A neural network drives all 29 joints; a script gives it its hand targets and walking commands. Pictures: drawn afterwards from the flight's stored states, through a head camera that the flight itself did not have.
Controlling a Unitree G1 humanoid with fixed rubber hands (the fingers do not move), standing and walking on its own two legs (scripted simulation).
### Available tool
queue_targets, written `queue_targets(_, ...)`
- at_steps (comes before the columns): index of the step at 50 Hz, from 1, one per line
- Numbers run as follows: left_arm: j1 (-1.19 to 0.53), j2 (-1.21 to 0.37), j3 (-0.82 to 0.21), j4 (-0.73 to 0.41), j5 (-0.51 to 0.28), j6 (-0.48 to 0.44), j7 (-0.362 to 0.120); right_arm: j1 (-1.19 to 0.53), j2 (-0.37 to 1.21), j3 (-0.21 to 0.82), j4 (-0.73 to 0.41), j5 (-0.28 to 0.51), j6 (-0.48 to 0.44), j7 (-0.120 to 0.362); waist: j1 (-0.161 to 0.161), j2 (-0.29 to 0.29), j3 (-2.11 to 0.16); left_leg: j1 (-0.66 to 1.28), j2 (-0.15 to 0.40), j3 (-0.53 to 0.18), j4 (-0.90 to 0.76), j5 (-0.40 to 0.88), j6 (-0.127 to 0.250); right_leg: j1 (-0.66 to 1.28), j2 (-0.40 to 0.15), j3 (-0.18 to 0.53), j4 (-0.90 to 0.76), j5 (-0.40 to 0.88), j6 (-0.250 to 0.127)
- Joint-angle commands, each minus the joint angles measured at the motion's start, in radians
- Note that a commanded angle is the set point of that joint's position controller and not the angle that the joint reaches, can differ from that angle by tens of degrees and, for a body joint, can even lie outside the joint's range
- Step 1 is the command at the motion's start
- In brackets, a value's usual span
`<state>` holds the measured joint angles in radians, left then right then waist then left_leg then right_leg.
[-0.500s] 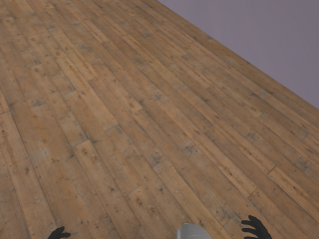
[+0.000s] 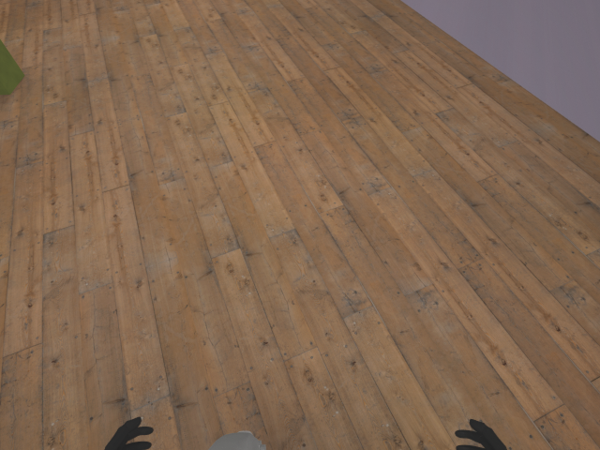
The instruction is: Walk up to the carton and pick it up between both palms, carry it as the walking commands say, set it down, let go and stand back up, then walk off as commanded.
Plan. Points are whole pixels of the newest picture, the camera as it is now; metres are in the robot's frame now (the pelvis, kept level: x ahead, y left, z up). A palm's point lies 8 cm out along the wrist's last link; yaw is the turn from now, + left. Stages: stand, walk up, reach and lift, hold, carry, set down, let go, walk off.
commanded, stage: walk up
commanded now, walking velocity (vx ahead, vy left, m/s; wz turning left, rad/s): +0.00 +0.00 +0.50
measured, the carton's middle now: out of the picture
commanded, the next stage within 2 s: none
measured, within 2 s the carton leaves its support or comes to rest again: neither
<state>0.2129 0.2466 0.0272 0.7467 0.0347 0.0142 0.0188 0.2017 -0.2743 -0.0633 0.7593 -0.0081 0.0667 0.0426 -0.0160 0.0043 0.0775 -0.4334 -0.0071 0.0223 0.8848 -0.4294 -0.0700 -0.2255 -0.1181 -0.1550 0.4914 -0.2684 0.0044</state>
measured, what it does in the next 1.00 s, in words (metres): walks ahead, turning left: left foot, then right foot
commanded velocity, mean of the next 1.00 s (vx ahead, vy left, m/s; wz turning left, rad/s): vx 0.40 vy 0.02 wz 0.49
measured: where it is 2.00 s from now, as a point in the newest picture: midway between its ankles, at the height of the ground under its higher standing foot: (189, 311)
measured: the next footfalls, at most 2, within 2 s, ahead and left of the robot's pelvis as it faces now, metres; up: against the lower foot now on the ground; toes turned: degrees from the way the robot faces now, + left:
left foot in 0.12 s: +0.03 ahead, +0.14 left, +0.00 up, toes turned +6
right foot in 0.46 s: +0.10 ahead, -0.08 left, +0.00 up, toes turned +9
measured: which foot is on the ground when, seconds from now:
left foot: up 0.00-0.10, down 0.12-0.46, up 0.48-0.86, down 0.88-1.00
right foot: down 0.00-0.12, up 0.14-0.44, down 0.46-0.90, up 0.92-1.00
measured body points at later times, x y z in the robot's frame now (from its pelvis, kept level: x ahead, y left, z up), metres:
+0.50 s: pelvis +0.04 +0.03 -0.01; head +0.04 +0.01 +0.44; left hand +0.11 +0.32 -0.10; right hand +0.17 -0.23 -0.14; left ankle -0.01 +0.13 -0.72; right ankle +0.06 -0.08 -0.74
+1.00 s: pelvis +0.22 +0.19 -0.02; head +0.25 +0.22 +0.42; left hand +0.10 +0.42 -0.16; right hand +0.46 +0.03 -0.14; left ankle +0.24 +0.29 -0.74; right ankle +0.19 -0.02 -0.65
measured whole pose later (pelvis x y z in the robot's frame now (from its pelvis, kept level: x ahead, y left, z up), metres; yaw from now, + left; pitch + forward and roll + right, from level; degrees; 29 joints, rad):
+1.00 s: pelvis +0.22 +0.19 -0.02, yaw +27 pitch +1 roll -1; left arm 0.37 0.24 0.02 0.88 0.02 -0.06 -0.01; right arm 0.14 -0.26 -0.04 0.82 -0.03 -0.05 0.03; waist 0.07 0.00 0.08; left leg -0.43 0.00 0.10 0.66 -0.25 0.07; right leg -0.37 -0.16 -0.03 1.21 -0.41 0.02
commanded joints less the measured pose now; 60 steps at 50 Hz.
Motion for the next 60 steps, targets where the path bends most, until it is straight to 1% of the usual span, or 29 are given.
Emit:
queue_targets(1,0.041,0.202,0.06,-0.049,0.005,-0.003,-0.005,-0.069,-0.058,0.008,-0.084,0.005,-0.017,0.003,0.034,-0.236,-0.113,0.033,-0.006,0.023,-0.145,-0.021,0.003,0.096,-0.235,0.131,-0.112,0.437,-0.108)
queue_targets(5,0.065,0.186,0.065,-0.037,-0.007,0.008,-0.01,0.043,-0.083,0.005,-0.058,0.005,-0.045,-0.005,-0.031,-0.157,-0.168,0.275,-0.021,0.041,-0.437,0.148,0.052,0.058,-0.177,0.036,0.052,0.37,-0.035)
queue_targets(6,0.067,0.142,0.055,-0.053,-0.006,0.01,-0.013,0.094,-0.148,-0.013,-0.039,0.001,-0.057,-0.012,-0.043,-0.007,-0.184,0.405,0.081,-0.092,-0.442,0.369,0.087,-0.077,-0.104,-0.007,0.219,0.238,0.012)
queue_targets(7,0.013,0.097,0.037,-0.109,-0.005,0.013,-0.019,0.132,-0.244,-0.041,-0.046,0.001,-0.069,-0.021,-0.062,0.257,-0.16,0.494,0.301,-0.414,-0.441,0.758,0.19,-0.35,0.045,-0.019,0.415,-0.244,0.077)
queue_targets(8,-0.074,0.121,0.049,-0.125,-0.011,0.028,-0.01,0.199,-0.259,-0.059,-0.022,0.004,-0.071,-0.036,-0.088,0.275,-0.15,0.476,0.396,-0.49,-0.468,0.912,0.299,-0.42,0.055,0.093,0.576,-0.414,0.08)
queue_targets(11,-0.085,0.126,0.045,-0.093,-0.012,0.037,-0.012,0.03,-0.18,-0.024,-0.042,-0.003,-0.055,-0.059,-0.036,0.17,-0.078,0.354,0.259,-0.321,-0.519,0.646,0.245,-0.386,0.035,0.172,0.637,-0.244,0.07)
queue_targets(12,-0.069,0.128,0.047,-0.083,-0.009,0.038,-0.015,0.0,-0.17,-0.018,-0.043,-0.003,-0.054,-0.058,-0.022,0.165,-0.072,0.323,0.222,-0.296,-0.534,0.626,0.235,-0.348,0.05,0.164,0.62,-0.2,0.074)
queue_targets(13,-0.048,0.132,0.052,-0.066,-0.003,0.031,-0.022,-0.001,-0.157,-0.016,-0.027,-0.009,-0.052,-0.048,-0.017,0.138,-0.093,0.306,0.191,-0.292,-0.56,0.46,0.236,-0.319,0.064,0.156,0.596,-0.177,0.072)
queue_targets(14,-0.031,0.137,0.036,-0.049,-0.001,0.023,-0.037,0.003,-0.168,-0.013,-0.029,-0.02,-0.047,-0.028,-0.018,0.192,-0.173,0.249,0.148,-0.289,-0.653,-0.134,0.237,-0.243,0.049,0.116,0.551,-0.169,0.084)
queue_targets(15,-0.074,0.147,0.034,-0.057,-0.007,0.02,-0.043,-0.029,-0.176,-0.014,-0.029,-0.024,-0.042,-0.013,-0.02,0.222,-0.101,0.177,0.144,-0.32,-0.699,-0.259,0.245,-0.239,0.055,0.083,0.496,-0.192,0.1)
queue_targets(19,-0.091,0.125,0.021,-0.067,-0.022,-0.012,-0.032,0.044,-0.187,-0.016,0.014,-0.02,-0.062,-0.007,-0.032,0.125,-0.02,0.151,0.166,-0.397,-0.708,-0.148,0.263,-0.148,0.056,0.107,0.228,-0.185,0.094)
queue_targets(21,0.018,0.12,0.018,-0.034,-0.031,-0.028,-0.021,-0.013,-0.195,-0.017,0.008,-0.017,-0.063,-0.003,0.025,0.087,-0.036,0.04,0.135,-0.375,-0.653,-0.155,0.238,0.049,0.064,0.111,0.059,-0.114,0.074)
queue_targets(22,0.138,0.125,0.022,0.01,-0.031,-0.035,-0.012,-0.058,-0.186,-0.013,-0.002,-0.015,-0.06,0.002,0.081,0.055,-0.057,-0.063,0.068,-0.325,-0.575,-0.163,0.195,0.239,0.08,0.077,-0.067,-0.046,0.059)
queue_targets(23,0.264,0.175,0.039,0.052,-0.024,-0.042,0.0,-0.084,-0.137,-0.002,-0.017,-0.017,-0.065,0.006,0.138,-0.087,-0.068,-0.205,-0.024,-0.254,-0.38,-0.15,0.149,0.397,-0.032,0.205,-0.191,-0.12,0.031)
queue_targets(24,0.334,0.291,0.075,0.061,-0.009,-0.05,0.009,-0.11,-0.064,0.017,-0.062,-0.015,-0.078,0.011,0.182,-0.384,-0.069,-0.38,-0.096,-0.134,-0.031,-0.105,0.109,0.402,-0.333,0.609,-0.37,-0.468,-0.027)
queue_targets(25,0.283,0.305,0.063,0.057,-0.004,-0.05,0.008,-0.141,-0.086,0.009,-0.067,-0.023,-0.077,0.005,0.148,-0.234,-0.029,-0.419,-0.006,-0.147,0.125,-0.01,0.095,0.308,-0.408,0.744,-0.4,-0.608,-0.088)
queue_targets(27,0.171,0.223,0.041,0.046,0.001,-0.066,0.001,-0.101,-0.086,-0.01,-0.034,-0.034,-0.078,0.027,0.072,-0.12,0.045,-0.394,0.027,-0.134,0.246,0.132,0.073,0.19,-0.309,0.555,-0.4,-0.495,-0.08)
queue_targets(30,0.173,0.149,0.023,0.065,-0.01,-0.095,-0.007,-0.053,-0.069,-0.008,-0.011,-0.034,-0.066,0.052,0.044,-0.143,0.041,-0.319,0.048,-0.069,0.25,0.247,0.038,0.137,-0.203,0.267,-0.365,-0.202,-0.032)
queue_targets(35,0.274,0.144,0.024,0.106,-0.013,-0.105,-0.013,-0.202,-0.021,0.026,-0.065,-0.022,-0.061,0.066,0.059,-0.169,0.08,-0.24,0.065,0.021,0.013,0.306,0.03,0.111,-0.188,0.093,-0.372,0.022,-0.034)
queue_targets(39,0.295,0.169,0.037,0.127,-0.008,-0.099,-0.02,-0.277,-0.013,0.038,-0.07,-0.02,-0.072,0.061,0.054,-0.205,0.088,-0.115,0.067,0.091,-0.19,0.272,0.063,0.127,-0.202,-0.012,-0.342,0.241,-0.032)
queue_targets(41,0.309,0.192,0.04,0.134,-0.014,-0.092,-0.016,-0.251,-0.033,0.03,-0.071,-0.028,-0.079,0.049,0.042,-0.193,0.042,-0.042,0.036,0.139,-0.246,0.192,0.092,0.175,-0.203,-0.052,-0.232,0.436,-0.031)
queue_targets(43,0.307,0.2,0.039,0.131,-0.023,-0.082,-0.015,-0.096,-0.081,0.004,-0.027,-0.039,-0.094,0.03,-0.013,-0.117,-0.093,0.179,-0.014,0.169,-0.302,0.156,0.145,0.158,-0.166,-0.102,0.066,0.605,-0.024)
queue_targets(44,0.324,0.162,0.024,0.12,-0.024,-0.079,-0.018,0.086,-0.127,-0.013,0.033,-0.047,-0.106,0.014,-0.071,-0.016,-0.228,0.472,-0.016,0.094,-0.282,0.121,0.191,-0.005,-0.117,-0.091,0.342,0.522,-0.017)
queue_targets(45,0.307,0.096,0.003,0.079,-0.029,-0.086,-0.027,0.231,-0.22,-0.042,0.059,-0.059,-0.115,-0.004,-0.124,0.201,-0.3,0.698,0.235,-0.312,-0.417,-0.054,0.246,-0.338,-0.006,-0.052,0.639,0.021,0.018)
queue_targets(46,0.263,0.085,0.008,0.038,-0.023,-0.096,-0.033,0.313,-0.299,-0.067,0.077,-0.034,-0.117,-0.019,-0.107,0.28,-0.327,0.75,0.453,-0.695,-0.566,-0.021,0.291,-0.549,0.059,0.064,0.824,-0.281,0.007)
queue_targets(47,0.187,0.098,0.016,0.033,-0.023,-0.099,-0.031,0.287,-0.263,-0.053,0.08,-0.026,-0.121,-0.025,-0.08,0.152,-0.291,0.675,0.431,-0.67,-0.586,0.057,0.277,-0.573,-0.003,0.144,0.871,-0.245,-0.009)
queue_targets(49,0.191,0.071,0.011,0.063,-0.019,-0.09,-0.032,0.121,-0.149,-0.019,0.053,-0.015,-0.134,-0.026,-0.015,0.039,-0.169,0.438,0.326,-0.442,-0.574,0.237,0.242,-0.488,-0.057,0.168,0.805,-0.1,0.009)
queue_targets(52,0.233,0.057,0.019,0.096,0.003,-0.054,-0.046,0.037,-0.104,0.001,0.061,-0.001,-0.159,-0.019,0.036,0.089,-0.118,0.232,0.244,-0.254,-0.602,0.34,0.207,-0.308,-0.049,0.148,0.654,-0.028,0.05)
queue_targets(60,-0.103,0.037,0.025,0.01,-0.005,-0.039,-0.075,0.194,-0.092,-0.01,0.14,-0.006,-0.168,-0.031,-0.029,0.095,0.029,0.32,0.243,-0.201,-0.731,0.352,0.205,-0.417,-0.025,0.104,0.304,0.219,0.084)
